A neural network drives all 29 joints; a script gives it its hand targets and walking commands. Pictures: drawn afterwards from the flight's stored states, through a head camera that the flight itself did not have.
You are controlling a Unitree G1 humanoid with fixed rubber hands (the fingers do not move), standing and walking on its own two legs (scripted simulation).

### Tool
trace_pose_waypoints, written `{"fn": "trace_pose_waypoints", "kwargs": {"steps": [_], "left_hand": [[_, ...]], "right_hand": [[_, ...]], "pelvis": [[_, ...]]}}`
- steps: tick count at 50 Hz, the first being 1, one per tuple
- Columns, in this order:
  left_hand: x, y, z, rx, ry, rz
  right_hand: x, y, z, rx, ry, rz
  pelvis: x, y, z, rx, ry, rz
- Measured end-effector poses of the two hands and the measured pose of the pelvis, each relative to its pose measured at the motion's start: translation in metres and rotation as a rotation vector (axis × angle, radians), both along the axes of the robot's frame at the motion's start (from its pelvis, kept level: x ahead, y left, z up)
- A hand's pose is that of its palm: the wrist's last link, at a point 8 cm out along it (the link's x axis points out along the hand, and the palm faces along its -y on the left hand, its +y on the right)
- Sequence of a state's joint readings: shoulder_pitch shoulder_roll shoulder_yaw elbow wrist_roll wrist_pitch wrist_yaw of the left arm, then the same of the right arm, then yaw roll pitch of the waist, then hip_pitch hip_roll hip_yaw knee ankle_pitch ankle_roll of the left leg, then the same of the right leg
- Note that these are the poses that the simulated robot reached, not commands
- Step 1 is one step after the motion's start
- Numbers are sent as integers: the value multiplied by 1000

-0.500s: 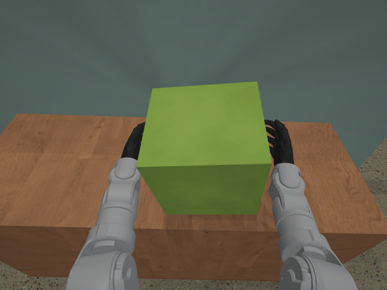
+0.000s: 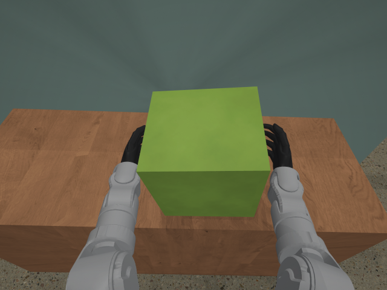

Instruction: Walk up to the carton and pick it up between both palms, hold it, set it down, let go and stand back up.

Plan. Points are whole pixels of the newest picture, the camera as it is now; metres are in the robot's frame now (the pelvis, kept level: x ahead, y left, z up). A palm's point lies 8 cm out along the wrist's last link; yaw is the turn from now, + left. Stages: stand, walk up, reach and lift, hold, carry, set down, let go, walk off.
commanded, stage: set down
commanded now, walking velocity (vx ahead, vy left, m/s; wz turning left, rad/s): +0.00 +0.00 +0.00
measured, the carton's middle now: (206, 157) +0.41 -0.02 +0.02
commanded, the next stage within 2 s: none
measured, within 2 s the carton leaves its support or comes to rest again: neither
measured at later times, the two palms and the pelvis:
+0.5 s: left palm (133, 166) +0.39 +0.15 +0.02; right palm (273, 166) +0.38 -0.17 +0.04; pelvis +0.01 +0.00 +0.00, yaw +0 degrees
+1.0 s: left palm (136, 175) +0.38 +0.15 -0.01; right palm (272, 173) +0.37 -0.17 +0.02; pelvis +0.01 +0.00 +0.00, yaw +0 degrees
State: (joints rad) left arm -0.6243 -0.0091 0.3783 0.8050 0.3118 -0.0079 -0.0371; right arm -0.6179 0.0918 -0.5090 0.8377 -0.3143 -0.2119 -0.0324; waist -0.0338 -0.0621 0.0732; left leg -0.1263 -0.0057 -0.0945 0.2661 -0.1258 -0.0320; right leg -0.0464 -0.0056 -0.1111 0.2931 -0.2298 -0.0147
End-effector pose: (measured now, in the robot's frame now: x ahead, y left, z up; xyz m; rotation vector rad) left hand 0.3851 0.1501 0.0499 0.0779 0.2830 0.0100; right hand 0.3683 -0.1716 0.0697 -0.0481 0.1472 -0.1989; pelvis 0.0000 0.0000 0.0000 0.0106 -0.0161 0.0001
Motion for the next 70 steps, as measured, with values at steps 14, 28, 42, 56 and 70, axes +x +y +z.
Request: {"fn": "trace_pose_waypoints", "kwargs": {"steps": [14,28,42,56,70], "left_hand": [[6,0,-19,-5,11,2],[6,3,-38,-9,21,12],[0,-1,-53,-12,33,15],[0,-1,-67,-24,50,21],[1,-3,-73,-28,33,25]], "right_hand": [[6,0,-17,-10,27,-5],[9,5,-34,-7,47,-10],[4,1,-46,-10,61,-16],[5,2,-59,-15,79,-14],[4,-1,-66,-6,80,-18]], "pelvis": [[5,2,0,-3,51,0],[10,5,-1,-9,103,0],[8,4,-2,-13,135,-3],[11,4,-3,-15,174,-3],[12,3,-4,-18,212,-6]]}}
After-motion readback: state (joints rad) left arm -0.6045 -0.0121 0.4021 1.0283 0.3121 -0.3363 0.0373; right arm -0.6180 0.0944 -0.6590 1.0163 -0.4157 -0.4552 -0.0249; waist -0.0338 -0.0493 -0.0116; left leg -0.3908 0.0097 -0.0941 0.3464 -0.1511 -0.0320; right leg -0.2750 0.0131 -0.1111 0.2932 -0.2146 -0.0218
